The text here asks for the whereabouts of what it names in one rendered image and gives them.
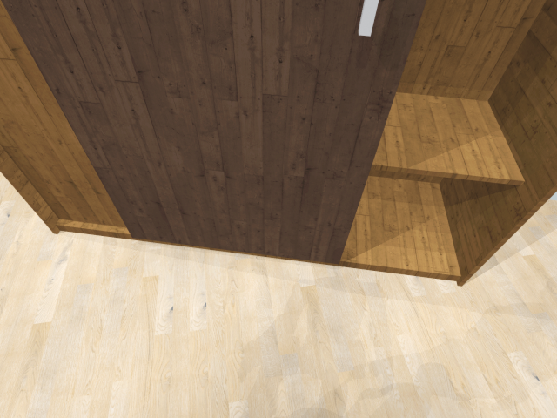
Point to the wardrobe door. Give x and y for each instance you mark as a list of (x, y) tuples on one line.
[(38, 138), (243, 125)]

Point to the handle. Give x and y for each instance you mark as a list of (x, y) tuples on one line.
[(367, 17)]

